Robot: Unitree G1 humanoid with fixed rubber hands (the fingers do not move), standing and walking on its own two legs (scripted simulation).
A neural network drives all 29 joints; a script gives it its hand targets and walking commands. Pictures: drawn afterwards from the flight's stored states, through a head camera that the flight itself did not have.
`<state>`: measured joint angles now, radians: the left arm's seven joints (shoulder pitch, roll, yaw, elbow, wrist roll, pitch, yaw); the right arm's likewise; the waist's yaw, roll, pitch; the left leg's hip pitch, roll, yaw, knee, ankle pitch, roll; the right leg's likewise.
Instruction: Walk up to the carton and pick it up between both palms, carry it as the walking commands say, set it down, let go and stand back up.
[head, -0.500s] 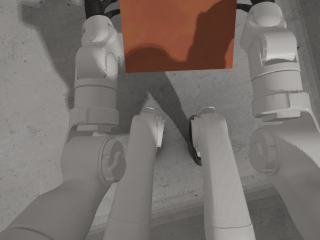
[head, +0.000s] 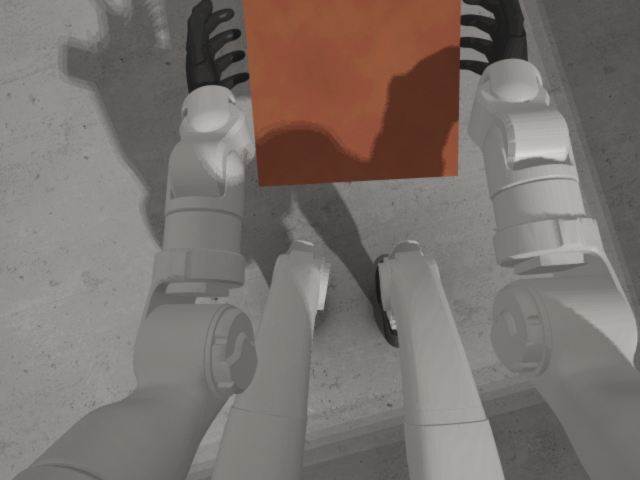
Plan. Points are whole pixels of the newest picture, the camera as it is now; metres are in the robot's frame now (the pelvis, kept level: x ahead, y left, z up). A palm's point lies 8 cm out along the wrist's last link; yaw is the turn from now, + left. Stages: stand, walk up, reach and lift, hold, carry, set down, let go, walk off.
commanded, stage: reach and lift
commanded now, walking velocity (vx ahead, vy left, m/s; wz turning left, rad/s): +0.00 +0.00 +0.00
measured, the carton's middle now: (350, 92) +0.52 +0.01 -0.15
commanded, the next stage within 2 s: none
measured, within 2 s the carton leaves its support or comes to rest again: neither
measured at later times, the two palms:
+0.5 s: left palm (114, 26) +0.47 +0.17 +0.09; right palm (588, 7) +0.48 -0.13 +0.08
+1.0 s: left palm out of the picture +0.47 +0.16 +0.14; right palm out of the picture +0.48 -0.14 +0.12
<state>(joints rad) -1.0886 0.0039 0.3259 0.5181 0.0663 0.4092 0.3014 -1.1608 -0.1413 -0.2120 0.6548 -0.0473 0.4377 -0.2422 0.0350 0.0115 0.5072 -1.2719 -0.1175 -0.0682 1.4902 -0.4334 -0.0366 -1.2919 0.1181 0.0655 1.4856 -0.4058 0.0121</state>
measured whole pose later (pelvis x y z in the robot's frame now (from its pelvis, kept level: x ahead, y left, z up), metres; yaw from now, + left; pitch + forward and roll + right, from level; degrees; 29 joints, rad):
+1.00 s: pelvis +0.16 +0.00 +0.17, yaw +0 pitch +21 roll +1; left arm -0.28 -0.16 0.27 0.43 0.21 0.35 0.05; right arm -0.32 0.10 -0.23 0.51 -0.22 0.34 -0.06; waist 0.05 0.01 -0.21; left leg -0.68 -0.08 -0.11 0.60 -0.28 0.00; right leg -0.71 0.08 0.12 0.63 -0.27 -0.02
